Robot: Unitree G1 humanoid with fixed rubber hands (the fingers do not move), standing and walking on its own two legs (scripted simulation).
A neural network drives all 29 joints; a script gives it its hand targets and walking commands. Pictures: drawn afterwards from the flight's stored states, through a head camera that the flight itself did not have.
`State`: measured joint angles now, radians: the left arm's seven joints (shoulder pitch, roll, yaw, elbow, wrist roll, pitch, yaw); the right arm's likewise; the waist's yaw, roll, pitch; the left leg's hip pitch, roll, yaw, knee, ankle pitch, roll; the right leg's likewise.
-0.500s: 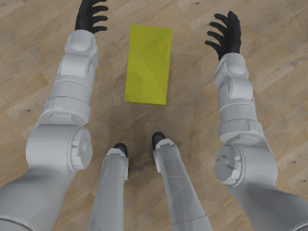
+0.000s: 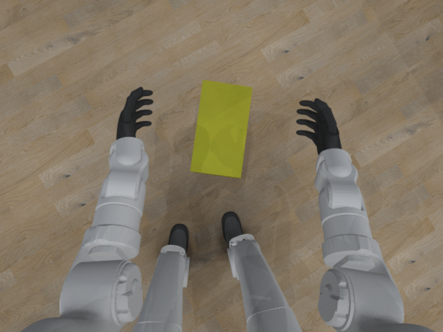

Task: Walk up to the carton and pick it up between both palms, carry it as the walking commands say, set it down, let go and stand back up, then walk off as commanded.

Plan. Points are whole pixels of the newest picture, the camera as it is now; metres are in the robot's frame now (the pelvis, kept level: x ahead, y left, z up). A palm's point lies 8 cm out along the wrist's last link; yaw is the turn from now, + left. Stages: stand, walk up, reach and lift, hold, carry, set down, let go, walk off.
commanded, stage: let go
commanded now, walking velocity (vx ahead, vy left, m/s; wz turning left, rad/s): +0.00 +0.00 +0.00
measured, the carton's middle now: (219, 136) +0.47 -0.06 -0.57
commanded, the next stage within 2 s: stand in 1.04 s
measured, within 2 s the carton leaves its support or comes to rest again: neither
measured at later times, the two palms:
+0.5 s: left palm (41, 243) +0.27 +0.21 -0.02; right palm (378, 253) +0.22 -0.23 -0.01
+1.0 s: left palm out of the picture +0.24 +0.25 +0.00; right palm (373, 252) +0.22 -0.22 +0.00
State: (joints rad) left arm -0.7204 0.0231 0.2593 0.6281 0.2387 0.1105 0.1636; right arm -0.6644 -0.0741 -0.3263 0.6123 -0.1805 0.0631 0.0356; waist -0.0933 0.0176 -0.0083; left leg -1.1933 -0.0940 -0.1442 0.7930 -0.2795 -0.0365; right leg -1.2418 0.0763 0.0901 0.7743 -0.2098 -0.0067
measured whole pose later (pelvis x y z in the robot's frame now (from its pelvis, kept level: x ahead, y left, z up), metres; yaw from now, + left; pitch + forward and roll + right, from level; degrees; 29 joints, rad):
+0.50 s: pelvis +0.05 +0.01 +0.06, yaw -2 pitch +7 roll +0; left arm 0.08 0.16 0.08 0.52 0.05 0.02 0.00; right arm 0.16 -0.18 -0.04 0.45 0.00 0.03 0.07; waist -0.04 -0.02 0.03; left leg -0.31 -0.05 -0.13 0.48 -0.29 0.00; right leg -0.37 0.08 0.13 0.47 -0.23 -0.02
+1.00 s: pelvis +0.07 +0.02 +0.06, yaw -2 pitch -3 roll +0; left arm 0.21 0.24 0.01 0.45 -0.02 0.11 -0.03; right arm 0.21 -0.22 -0.02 0.42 -0.01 0.20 0.04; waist 0.01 0.01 0.05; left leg -0.06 -0.07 -0.13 0.44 -0.32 0.03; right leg -0.13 0.06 0.13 0.46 -0.27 0.00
